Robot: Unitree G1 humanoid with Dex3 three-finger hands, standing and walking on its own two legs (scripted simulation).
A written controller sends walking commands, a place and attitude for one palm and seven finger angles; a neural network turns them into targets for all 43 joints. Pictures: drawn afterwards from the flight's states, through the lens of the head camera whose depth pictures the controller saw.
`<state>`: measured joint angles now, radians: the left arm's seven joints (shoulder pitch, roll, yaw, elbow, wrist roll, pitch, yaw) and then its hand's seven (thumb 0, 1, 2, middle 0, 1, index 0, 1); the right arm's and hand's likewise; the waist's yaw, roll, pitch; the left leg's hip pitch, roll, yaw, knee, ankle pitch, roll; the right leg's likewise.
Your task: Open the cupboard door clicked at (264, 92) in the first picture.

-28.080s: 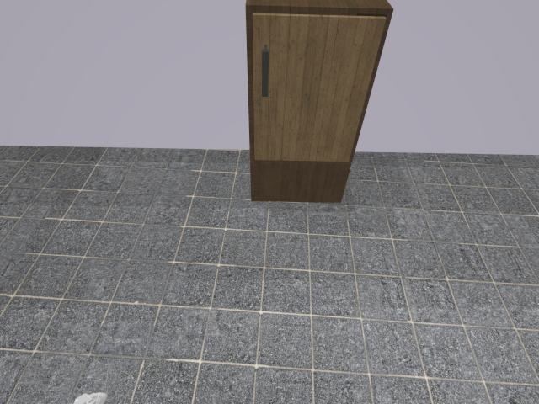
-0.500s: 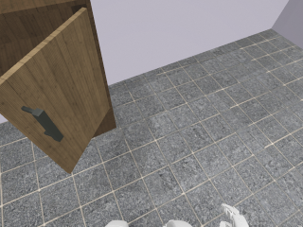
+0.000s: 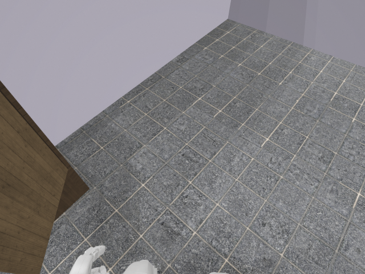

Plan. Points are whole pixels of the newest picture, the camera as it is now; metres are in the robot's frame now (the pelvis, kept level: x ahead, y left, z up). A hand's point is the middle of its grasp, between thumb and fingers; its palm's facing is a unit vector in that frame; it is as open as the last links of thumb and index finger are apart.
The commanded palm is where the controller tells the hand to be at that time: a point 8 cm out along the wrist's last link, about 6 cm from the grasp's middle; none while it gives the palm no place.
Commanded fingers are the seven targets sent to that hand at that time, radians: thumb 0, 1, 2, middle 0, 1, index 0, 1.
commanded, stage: walk to a spot facing it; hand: left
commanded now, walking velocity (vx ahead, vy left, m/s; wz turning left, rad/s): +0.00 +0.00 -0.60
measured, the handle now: out of the picture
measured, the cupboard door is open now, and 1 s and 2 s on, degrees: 42 42 42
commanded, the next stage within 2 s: turn to face it in 1.52 s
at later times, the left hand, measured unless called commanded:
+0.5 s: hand (129, 262) +0.17 +0.14 -0.16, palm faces -0.24 -0.94 -0.24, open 7.4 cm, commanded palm none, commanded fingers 0.00 0.90 0.90 -0.20 -0.30 -0.20 -0.30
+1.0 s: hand (181, 175) +0.40 +0.01 -0.15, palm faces -0.54 -0.82 -0.18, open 7.4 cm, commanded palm none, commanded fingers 0.00 0.90 0.90 -0.20 -0.30 -0.20 -0.30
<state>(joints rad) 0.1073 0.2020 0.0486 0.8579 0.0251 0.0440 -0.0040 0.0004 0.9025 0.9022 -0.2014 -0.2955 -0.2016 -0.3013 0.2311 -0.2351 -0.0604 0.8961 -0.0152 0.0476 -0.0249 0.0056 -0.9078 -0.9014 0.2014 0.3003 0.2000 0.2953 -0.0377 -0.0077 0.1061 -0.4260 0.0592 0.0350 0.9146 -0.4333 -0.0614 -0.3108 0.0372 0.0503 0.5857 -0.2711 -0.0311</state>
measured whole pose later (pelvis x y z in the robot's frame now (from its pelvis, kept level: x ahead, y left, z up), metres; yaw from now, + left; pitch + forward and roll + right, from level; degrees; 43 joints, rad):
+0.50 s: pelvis +0.04 -0.04 +0.00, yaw -17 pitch +0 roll -1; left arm 0.22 0.20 0.08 0.92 0.02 -0.01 -0.02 0.00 0.91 0.90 -0.20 -0.30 -0.20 -0.30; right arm 0.27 -0.25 -0.07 0.96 -0.03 0.05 0.00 0.01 -0.91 -0.90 0.21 0.30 0.20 0.30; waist 0.01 0.04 0.08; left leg -0.43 0.13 0.07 1.05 -0.48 -0.05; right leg -0.27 0.00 -0.09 0.61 -0.34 -0.05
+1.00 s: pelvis +0.21 -0.10 +0.01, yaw -34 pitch +1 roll +0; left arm 0.14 0.22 0.09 0.95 0.03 0.01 -0.05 0.01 0.91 0.90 -0.19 -0.29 -0.19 -0.30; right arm 0.35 -0.16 -0.03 0.98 -0.04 -0.07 -0.02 0.00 -0.93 -0.90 0.21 0.30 0.21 0.30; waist -0.01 -0.02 0.07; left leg -0.13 0.11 0.23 0.41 -0.28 -0.03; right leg -0.59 -0.09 -0.07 1.00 -0.24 -0.01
